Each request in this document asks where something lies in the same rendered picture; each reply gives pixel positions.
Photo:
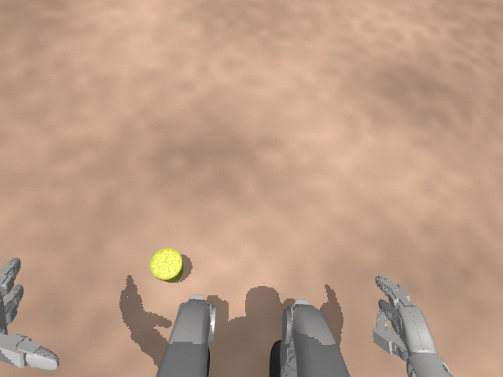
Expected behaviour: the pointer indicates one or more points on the right robot arm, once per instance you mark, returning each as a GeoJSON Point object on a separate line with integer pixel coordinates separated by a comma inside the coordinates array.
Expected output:
{"type": "Point", "coordinates": [427, 365]}

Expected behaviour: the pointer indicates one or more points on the right robot hand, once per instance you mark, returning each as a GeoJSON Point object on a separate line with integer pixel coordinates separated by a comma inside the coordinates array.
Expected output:
{"type": "Point", "coordinates": [411, 332]}

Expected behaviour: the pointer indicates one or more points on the left robot hand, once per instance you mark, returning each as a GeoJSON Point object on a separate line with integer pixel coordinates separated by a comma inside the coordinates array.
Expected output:
{"type": "Point", "coordinates": [18, 350]}

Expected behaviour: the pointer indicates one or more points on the cup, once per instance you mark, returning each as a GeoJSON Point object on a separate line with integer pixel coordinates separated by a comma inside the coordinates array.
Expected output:
{"type": "Point", "coordinates": [167, 265]}

